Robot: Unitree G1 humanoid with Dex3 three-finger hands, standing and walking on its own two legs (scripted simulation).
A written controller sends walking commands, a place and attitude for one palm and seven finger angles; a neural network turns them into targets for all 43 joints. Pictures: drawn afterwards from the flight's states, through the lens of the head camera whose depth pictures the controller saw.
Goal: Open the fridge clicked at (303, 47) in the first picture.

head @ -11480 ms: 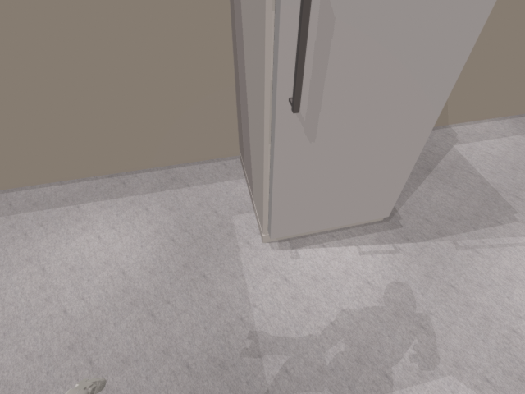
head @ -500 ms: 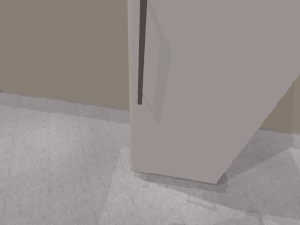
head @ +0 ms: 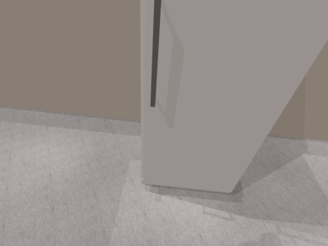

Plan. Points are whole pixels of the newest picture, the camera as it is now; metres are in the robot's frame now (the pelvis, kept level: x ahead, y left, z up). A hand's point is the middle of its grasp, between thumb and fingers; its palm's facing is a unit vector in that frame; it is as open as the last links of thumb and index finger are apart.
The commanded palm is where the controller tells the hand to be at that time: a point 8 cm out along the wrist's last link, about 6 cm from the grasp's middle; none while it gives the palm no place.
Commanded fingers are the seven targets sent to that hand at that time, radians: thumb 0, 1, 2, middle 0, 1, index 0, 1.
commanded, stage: come to a stop and stand still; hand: left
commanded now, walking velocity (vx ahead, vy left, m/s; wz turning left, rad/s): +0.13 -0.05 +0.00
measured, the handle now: (155, 59) +0.63 +0.08 +0.18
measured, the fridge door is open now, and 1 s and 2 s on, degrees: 0 0 0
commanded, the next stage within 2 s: look again from close up in 1.02 s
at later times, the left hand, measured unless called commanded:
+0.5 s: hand out of the picture -0.07 +0.18 -0.18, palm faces +0.04 -1.00 -0.08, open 7.4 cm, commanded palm none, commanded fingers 0.00 0.90 0.90 -0.20 -0.30 -0.20 -0.30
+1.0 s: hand out of the picture +0.11 +0.20 -0.17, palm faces +0.00 -0.99 -0.17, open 7.4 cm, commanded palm none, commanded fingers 0.00 0.90 0.90 -0.20 -0.30 -0.20 -0.30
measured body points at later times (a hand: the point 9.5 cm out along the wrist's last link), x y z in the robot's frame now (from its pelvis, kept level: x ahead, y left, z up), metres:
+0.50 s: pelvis -0.04 +0.04 +0.01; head -0.04 +0.07 +0.46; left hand -0.07 +0.24 -0.17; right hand -0.11 -0.16 -0.14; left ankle -0.07 +0.15 -0.73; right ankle -0.04 -0.08 -0.71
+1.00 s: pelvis +0.00 +0.03 +0.00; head +0.05 +0.05 +0.44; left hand +0.11 +0.25 -0.16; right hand +0.01 -0.21 -0.15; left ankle -0.02 +0.13 -0.73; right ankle +0.04 -0.10 -0.73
